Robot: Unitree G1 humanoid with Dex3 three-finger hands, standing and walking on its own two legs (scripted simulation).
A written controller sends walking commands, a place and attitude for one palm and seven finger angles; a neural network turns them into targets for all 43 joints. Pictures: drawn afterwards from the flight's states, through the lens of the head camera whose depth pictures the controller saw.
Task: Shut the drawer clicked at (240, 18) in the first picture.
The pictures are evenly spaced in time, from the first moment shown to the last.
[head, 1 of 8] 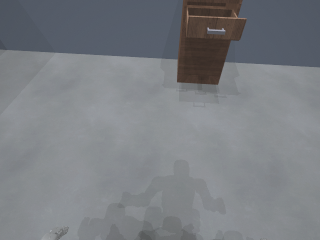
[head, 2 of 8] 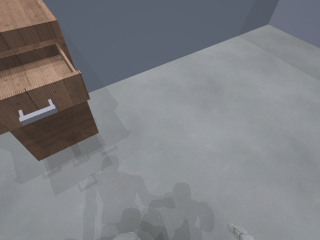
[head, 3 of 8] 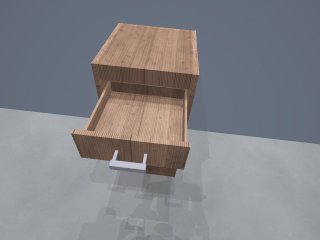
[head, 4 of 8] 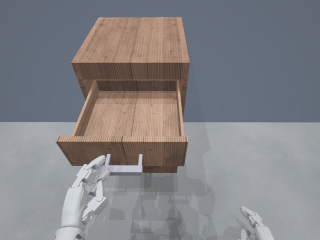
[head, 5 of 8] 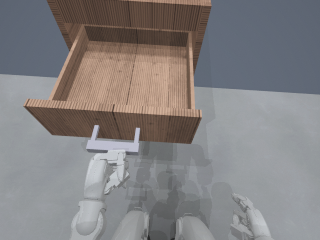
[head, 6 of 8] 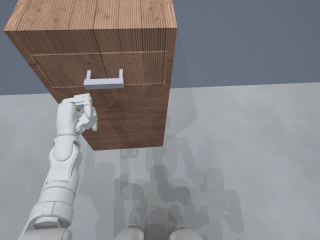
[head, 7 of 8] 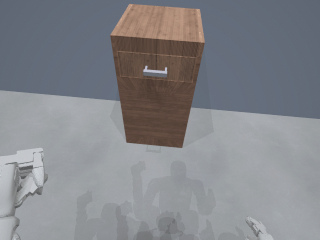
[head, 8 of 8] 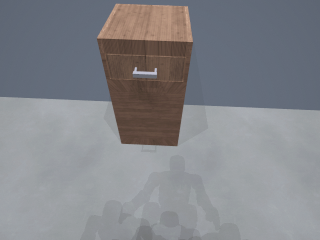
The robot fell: no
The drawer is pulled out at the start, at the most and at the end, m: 0.30 0.30 0.00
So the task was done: yes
